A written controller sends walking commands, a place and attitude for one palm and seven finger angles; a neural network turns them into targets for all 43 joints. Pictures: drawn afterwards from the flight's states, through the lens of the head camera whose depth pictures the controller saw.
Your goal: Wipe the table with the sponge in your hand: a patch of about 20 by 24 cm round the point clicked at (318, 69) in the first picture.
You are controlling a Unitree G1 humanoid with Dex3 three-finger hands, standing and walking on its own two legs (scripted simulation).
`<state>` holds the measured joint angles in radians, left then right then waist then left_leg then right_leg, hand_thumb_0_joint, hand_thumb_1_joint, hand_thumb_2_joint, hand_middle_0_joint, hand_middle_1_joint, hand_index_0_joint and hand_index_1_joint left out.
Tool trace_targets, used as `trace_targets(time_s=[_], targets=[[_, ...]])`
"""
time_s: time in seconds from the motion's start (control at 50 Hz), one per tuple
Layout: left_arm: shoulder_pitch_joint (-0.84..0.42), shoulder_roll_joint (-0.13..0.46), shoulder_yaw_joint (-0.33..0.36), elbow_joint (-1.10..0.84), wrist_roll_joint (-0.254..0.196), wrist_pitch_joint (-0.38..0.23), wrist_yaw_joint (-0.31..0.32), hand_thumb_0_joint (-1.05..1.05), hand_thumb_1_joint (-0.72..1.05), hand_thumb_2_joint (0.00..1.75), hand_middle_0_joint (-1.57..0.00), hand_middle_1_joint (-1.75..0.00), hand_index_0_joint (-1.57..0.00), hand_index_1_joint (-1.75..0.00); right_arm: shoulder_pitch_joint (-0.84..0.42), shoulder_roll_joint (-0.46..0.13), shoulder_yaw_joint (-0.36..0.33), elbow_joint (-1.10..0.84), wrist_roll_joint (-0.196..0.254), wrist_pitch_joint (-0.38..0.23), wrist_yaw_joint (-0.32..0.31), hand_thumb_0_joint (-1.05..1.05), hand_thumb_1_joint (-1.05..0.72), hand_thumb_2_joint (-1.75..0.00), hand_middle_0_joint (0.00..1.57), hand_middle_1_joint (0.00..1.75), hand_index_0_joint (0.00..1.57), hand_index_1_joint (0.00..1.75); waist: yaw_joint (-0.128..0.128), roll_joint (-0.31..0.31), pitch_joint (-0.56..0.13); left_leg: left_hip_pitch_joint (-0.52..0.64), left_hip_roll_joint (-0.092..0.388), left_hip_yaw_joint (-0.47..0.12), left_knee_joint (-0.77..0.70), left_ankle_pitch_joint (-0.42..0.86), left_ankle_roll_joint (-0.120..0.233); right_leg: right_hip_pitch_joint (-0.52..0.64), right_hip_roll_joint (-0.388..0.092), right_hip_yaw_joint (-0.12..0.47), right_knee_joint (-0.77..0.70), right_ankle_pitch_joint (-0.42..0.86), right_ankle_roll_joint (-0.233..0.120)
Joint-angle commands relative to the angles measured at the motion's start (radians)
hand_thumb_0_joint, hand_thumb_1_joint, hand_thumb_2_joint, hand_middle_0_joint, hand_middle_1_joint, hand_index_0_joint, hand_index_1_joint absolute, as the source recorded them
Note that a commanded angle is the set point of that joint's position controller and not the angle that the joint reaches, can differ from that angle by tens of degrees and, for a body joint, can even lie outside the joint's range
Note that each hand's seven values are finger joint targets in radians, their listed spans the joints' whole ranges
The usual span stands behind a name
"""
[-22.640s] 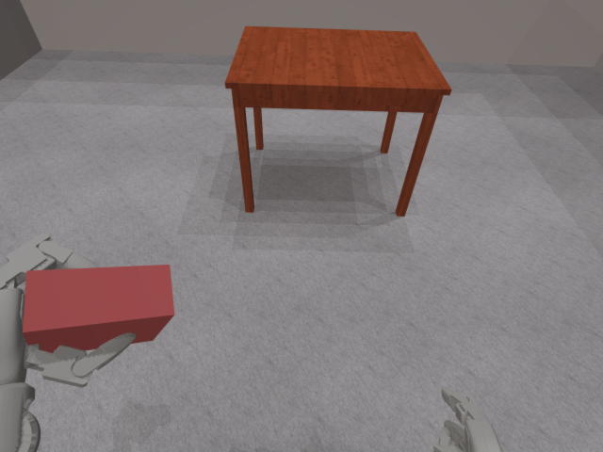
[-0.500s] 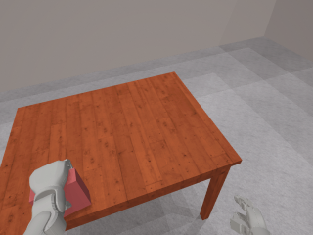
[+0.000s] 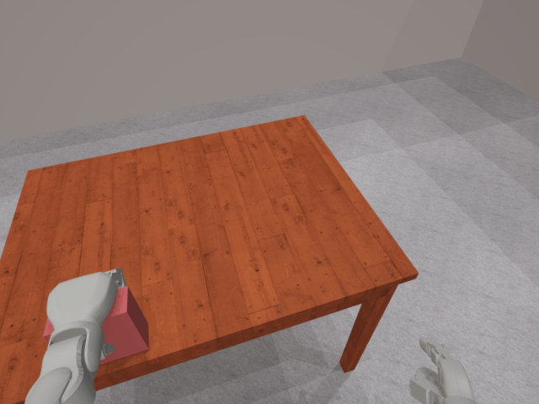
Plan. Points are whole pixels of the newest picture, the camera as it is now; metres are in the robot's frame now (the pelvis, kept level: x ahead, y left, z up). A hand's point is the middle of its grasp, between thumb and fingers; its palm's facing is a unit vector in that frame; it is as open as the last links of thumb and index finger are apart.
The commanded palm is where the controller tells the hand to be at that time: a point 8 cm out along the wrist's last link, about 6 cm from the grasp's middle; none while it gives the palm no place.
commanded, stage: wipe forward along the first lane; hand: left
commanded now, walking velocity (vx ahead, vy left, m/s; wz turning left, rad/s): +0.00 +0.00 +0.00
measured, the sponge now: (106, 335) +0.21 +0.32 -0.06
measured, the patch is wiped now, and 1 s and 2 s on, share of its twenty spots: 0.10 0.40 0.55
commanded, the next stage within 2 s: slide across to the middle lane in 1.46 s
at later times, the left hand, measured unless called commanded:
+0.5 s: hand (111, 283) +0.28 +0.33 -0.02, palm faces -0.13 -0.05 -0.99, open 9.4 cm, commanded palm +0.27 +0.33 +0.02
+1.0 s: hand (109, 259) +0.33 +0.36 -0.02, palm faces -0.16 +0.00 -0.99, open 9.5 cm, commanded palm +0.32 +0.35 +0.01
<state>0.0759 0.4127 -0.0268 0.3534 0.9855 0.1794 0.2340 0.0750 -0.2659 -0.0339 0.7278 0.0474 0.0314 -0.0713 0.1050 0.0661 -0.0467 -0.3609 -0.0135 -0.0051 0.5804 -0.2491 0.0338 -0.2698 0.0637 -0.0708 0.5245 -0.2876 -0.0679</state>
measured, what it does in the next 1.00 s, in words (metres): stands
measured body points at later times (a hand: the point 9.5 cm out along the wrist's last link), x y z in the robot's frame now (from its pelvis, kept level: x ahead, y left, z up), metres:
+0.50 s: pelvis -0.01 +0.01 -0.01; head +0.01 +0.00 +0.44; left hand +0.28 +0.33 +0.03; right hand +0.14 -0.25 -0.13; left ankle +0.03 +0.10 -0.73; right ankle -0.01 -0.08 -0.73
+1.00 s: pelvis -0.02 -0.01 -0.03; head +0.03 -0.01 +0.42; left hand +0.33 +0.35 +0.03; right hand +0.08 -0.27 -0.16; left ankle +0.03 +0.10 -0.73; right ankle -0.01 -0.08 -0.73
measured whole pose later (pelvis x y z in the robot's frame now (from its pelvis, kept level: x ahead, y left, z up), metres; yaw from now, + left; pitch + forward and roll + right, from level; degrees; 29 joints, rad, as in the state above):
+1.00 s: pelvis -0.02 -0.01 -0.03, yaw -1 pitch +13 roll -3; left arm -0.48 0.57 0.08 0.99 1.03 0.08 0.29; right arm 0.23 -0.27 -0.02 0.73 0.07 0.09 -0.05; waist 0.00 0.07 -0.13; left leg -0.75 0.02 -0.03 0.82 -0.30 0.03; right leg -0.65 0.09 -0.10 0.75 -0.33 -0.08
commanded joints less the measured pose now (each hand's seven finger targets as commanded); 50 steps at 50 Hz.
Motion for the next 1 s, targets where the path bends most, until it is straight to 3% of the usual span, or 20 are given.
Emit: trace_targets(time_s=[0.0, 0.02, 0.1, 0.14, 0.16, 0.24, 0.26, 0.32, 0.34, 0.36, 0.44, 0.46, 0.52, 0.54, 0.62, 0.84, 0.86, 0.94, 0.96, 0.98], targets=[[-0.317, 0.192, 0.092, -0.100, 0.019, -0.033, 0.084, 0.00, 0.10, 1.30, -1.20, -1.60, -1.20, -1.60, -0.107, -0.113, -0.042, -0.125, 0.011, -0.045, -0.011, 0.00, -0.90, -0.90, 0.20, 0.30, 0.20, 0.30, -0.048, -0.028, -0.155, 0.117, -0.014, -0.077, -0.042, 0.080, 0.030, -0.115, -0.025, 0.141, -0.102, 0.103, -0.010], [-0.344, 0.188, 0.082, -0.072, 0.014, -0.025, 0.086, 0.00, 0.10, 1.30, -1.20, -1.60, -1.20, -1.60, -0.105, -0.116, -0.041, -0.125, 0.015, -0.041, -0.010, 0.00, -0.90, -0.90, 0.20, 0.30, 0.20, 0.30, -0.056, -0.044, -0.151, 0.097, -0.012, -0.074, -0.045, 0.065, 0.027, -0.121, -0.026, 0.139, -0.098, 0.092, -0.007], [-0.348, 0.184, 0.075, -0.019, 0.010, 0.011, 0.091, 0.00, 0.10, 1.30, -1.20, -1.60, -1.20, -1.60, -0.101, -0.122, -0.040, -0.135, 0.022, -0.027, -0.003, 0.00, -0.90, -0.90, 0.20, 0.30, 0.20, 0.30, -0.035, -0.017, -0.228, 0.088, -0.013, -0.070, -0.040, 0.094, 0.021, -0.093, -0.025, 0.121, -0.068, 0.118, -0.009], [-0.390, 0.257, 0.128, 0.006, 0.023, 0.022, 0.097, 0.00, 0.10, 1.30, -1.20, -1.60, -1.20, -1.60, -0.090, -0.131, -0.039, -0.129, 0.020, -0.014, -0.003, 0.00, -0.90, -0.90, 0.20, 0.30, 0.20, 0.30, -0.035, -0.009, -0.248, 0.075, -0.013, -0.075, -0.036, 0.109, 0.019, -0.079, -0.021, 0.130, -0.057, 0.134, -0.013], [-0.397, 0.246, 0.119, 0.000, 0.024, 0.020, 0.101, 0.00, 0.10, 1.30, -1.20, -1.60, -1.20, -1.60, -0.083, -0.127, -0.038, -0.137, 0.020, -0.012, -0.002, 0.00, -0.90, -0.90, 0.20, 0.30, 0.20, 0.30, -0.035, -0.016, -0.273, 0.070, -0.015, -0.071, -0.026, 0.124, 0.021, -0.065, -0.023, 0.120, -0.045, 0.153, -0.009], [-0.393, 0.254, 0.135, 0.057, 0.027, 0.039, 0.106, 0.00, 0.10, 1.30, -1.20, -1.60, -1.20, -1.60, -0.069, -0.133, -0.039, -0.133, 0.021, 0.000, 0.003, 0.00, -0.90, -0.90, 0.20, 0.30, 0.20, 0.30, -0.042, -0.043, -0.240, 0.036, -0.013, -0.076, -0.020, 0.126, 0.020, -0.080, -0.021, 0.118, -0.042, 0.170, -0.008], [-0.404, 0.222, 0.101, 0.062, 0.018, 0.038, 0.105, 0.00, 0.10, 1.30, -1.20, -1.60, -1.20, -1.60, -0.063, -0.130, -0.037, -0.138, 0.024, 0.001, 0.004, 0.00, -0.90, -0.90, 0.20, 0.30, 0.20, 0.30, -0.054, -0.045, -0.224, 0.029, -0.011, -0.068, -0.015, 0.112, 0.024, -0.093, -0.022, 0.111, -0.041, 0.159, -0.003], [-0.415, 0.236, 0.097, 0.123, 0.024, 0.050, 0.096, 0.00, 0.10, 1.30, -1.20, -1.60, -1.20, -1.60, -0.053, -0.136, -0.037, -0.136, 0.028, 0.012, 0.006, 0.00, -0.90, -0.90, 0.20, 0.30, 0.20, 0.30, -0.057, -0.063, -0.201, -0.002, -0.013, -0.071, -0.013, 0.081, 0.026, -0.116, -0.024, 0.110, -0.048, 0.119, -0.001], [-0.468, 0.267, 0.118, 0.116, 0.029, 0.046, 0.095, 0.00, 0.10, 1.30, -1.20, -1.60, -1.20, -1.60, -0.052, -0.141, -0.036, -0.131, 0.029, 0.015, 0.004, 0.00, -0.90, -0.90, 0.20, 0.30, 0.20, 0.30, -0.059, -0.051, -0.212, 0.006, -0.011, -0.080, -0.017, 0.079, 0.024, -0.121, -0.020, 0.114, -0.044, 0.108, -0.007], [-0.480, 0.233, 0.082, 0.129, 0.029, 0.042, 0.094, 0.00, 0.10, 1.30, -1.20, -1.60, -1.20, -1.60, -0.040, -0.135, -0.037, -0.135, 0.029, 0.014, 0.002, 0.00, -0.90, -0.90, 0.20, 0.30, 0.20, 0.30, -0.070, -0.040, -0.200, 0.005, -0.009, -0.073, -0.014, 0.058, 0.027, -0.141, -0.021, 0.104, -0.043, 0.078, -0.002], [-0.552, 0.293, 0.117, 0.195, 0.046, 0.028, 0.089, 0.00, 0.10, 1.30, -1.20, -1.60, -1.20, -1.60, -0.016, -0.142, -0.036, -0.122, 0.030, 0.024, -0.001, 0.00, -0.90, -0.90, 0.20, 0.30, 0.20, 0.30, -0.075, -0.029, -0.197, -0.026, -0.011, -0.078, -0.006, 0.032, 0.026, -0.166, -0.019, 0.109, -0.037, 0.050, -0.008], [-0.575, 0.273, 0.095, 0.209, 0.043, 0.018, 0.090, 0.00, 0.10, 1.30, -1.20, -1.60, -1.20, -1.60, 0.000, -0.140, -0.038, -0.121, 0.031, 0.024, -0.003, 0.00, -0.90, -0.90, 0.20, 0.30, 0.20, 0.30, -0.089, -0.041, -0.193, -0.030, -0.008, -0.072, 0.004, 0.017, 0.029, -0.183, -0.019, 0.098, -0.030, 0.035, -0.003], [-0.556, 0.287, 0.112, 0.272, 0.048, 0.003, 0.091, 0.00, 0.10, 1.30, -1.20, -1.60, -1.20, -1.60, 0.018, -0.143, -0.040, -0.119, 0.030, 0.027, -0.002, 0.00, -0.90, -0.90, 0.20, 0.30, 0.20, 0.30, -0.083, -0.055, -0.214, -0.058, -0.009, -0.066, 0.025, 0.019, 0.030, -0.187, -0.020, 0.107, -0.026, 0.045, -0.003], [-0.596, 0.312, 0.128, 0.280, 0.050, -0.005, 0.090, 0.00, 0.10, 1.30, -1.20, -1.60, -1.20, -1.60, 0.020, -0.147, -0.040, -0.114, 0.030, 0.029, -0.002, 0.00, -0.90, -0.90, 0.20, 0.30, 0.20, 0.30, -0.087, -0.054, -0.223, -0.065, -0.008, -0.068, 0.026, 0.018, 0.029, -0.185, -0.019, 0.114, -0.023, 0.048, -0.004], [-0.634, 0.298, 0.105, 0.360, 0.051, -0.025, 0.095, 0.00, 0.10, 1.30, -1.20, -1.60, -1.20, -1.60, 0.051, -0.147, -0.041, -0.115, 0.030, 0.031, 0.000, 0.00, -0.90, -0.90, 0.20, 0.30, 0.20, 0.30, -0.105, -0.071, -0.220, -0.111, -0.007, -0.058, 0.057, -0.004, 0.032, -0.221, -0.020, 0.109, -0.009, 0.036, 0.004], [-0.770, 0.413, 0.160, 0.498, 0.074, -0.074, 0.113, 0.00, 0.10, 1.30, -1.20, -1.60, -1.20, -1.60, 0.117, -0.160, -0.040, -0.102, 0.027, 0.030, 0.009, 0.00, -0.90, -0.90, 0.20, 0.30, 0.20, 0.30, -0.131, -0.066, -0.259, -0.251, -0.003, -0.043, 0.140, -0.041, 0.038, -0.260, -0.018, 0.128, 0.035, 0.028, 0.006], [-0.774, 0.407, 0.147, 0.525, 0.073, -0.076, 0.116, 0.00, 0.10, 1.30, -1.20, -1.60, -1.20, -1.60, 0.132, -0.161, -0.041, -0.097, 0.029, 0.030, 0.010, 0.00, -0.90, -0.90, 0.20, 0.30, 0.20, 0.30, -0.143, -0.073, -0.249, -0.263, -0.004, -0.037, 0.151, -0.053, 0.041, -0.273, -0.018, 0.128, 0.038, 0.016, 0.010], [-0.822, 0.468, 0.177, 0.561, 0.067, -0.083, 0.110, 0.00, 0.10, 1.30, -1.20, -1.60, -1.20, -1.60, 0.148, -0.169, -0.037, -0.099, 0.028, 0.029, 0.014, 0.00, -0.90, -0.90, 0.20, 0.30, 0.20, 0.30, -0.143, -0.087, -0.279, -0.330, -0.002, -0.035, 0.180, -0.067, 0.042, -0.258, -0.019, 0.144, 0.053, 0.022, 0.009], [-0.836, 0.449, 0.150, 0.570, 0.071, -0.087, 0.110, 0.00, 0.10, 1.30, -1.20, -1.60, -1.20, -1.60, 0.160, -0.168, -0.038, -0.098, 0.030, 0.027, 0.014, 0.00, -0.90, -0.90, 0.20, 0.30, 0.20, 0.30, -0.155, -0.078, -0.282, -0.334, -0.004, -0.032, 0.187, -0.076, 0.044, -0.274, -0.019, 0.139, 0.059, 0.007, 0.014], [-0.830, 0.451, 0.154, 0.577, 0.067, -0.090, 0.110, 0.00, 0.10, 1.30, -1.20, -1.60, -1.20, -1.60, 0.167, -0.168, -0.039, -0.098, 0.031, 0.026, 0.016, 0.00, -0.90, -0.90, 0.20, 0.30, 0.20, 0.30, -0.151, -0.075, -0.290, -0.334, -0.002, -0.031, 0.193, -0.077, 0.044, -0.275, -0.020, 0.142, 0.060, 0.009, 0.013]])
